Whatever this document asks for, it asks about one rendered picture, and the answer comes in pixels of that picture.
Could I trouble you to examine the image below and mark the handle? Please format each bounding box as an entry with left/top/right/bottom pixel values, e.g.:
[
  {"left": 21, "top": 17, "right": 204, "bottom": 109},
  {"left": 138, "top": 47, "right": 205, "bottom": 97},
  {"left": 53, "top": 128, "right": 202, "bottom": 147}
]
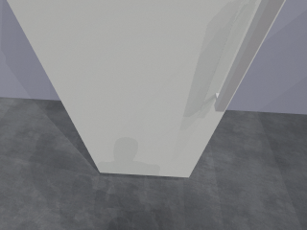
[{"left": 214, "top": 0, "right": 284, "bottom": 112}]

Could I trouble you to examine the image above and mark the fridge door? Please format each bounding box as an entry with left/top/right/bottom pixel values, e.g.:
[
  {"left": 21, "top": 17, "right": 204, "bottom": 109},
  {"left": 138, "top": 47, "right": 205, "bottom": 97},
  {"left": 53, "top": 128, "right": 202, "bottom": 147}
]
[{"left": 7, "top": 0, "right": 286, "bottom": 178}]

